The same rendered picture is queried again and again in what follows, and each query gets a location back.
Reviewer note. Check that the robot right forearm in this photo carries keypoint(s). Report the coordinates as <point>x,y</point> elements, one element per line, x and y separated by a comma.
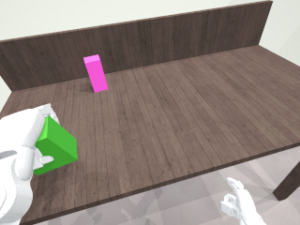
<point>249,217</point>

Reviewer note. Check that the table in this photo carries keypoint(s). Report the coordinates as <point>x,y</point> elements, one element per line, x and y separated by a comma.
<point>188,94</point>

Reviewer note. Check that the robot right hand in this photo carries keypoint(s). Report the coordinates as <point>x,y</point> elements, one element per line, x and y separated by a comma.
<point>233,205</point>

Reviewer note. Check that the robot left forearm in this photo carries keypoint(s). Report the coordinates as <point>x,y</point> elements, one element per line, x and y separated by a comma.
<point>16,172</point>

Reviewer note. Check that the sponge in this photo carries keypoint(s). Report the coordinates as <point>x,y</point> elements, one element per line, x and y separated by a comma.
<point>54,141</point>

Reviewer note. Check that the robot left hand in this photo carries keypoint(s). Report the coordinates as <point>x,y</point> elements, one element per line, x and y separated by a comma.
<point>23,128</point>

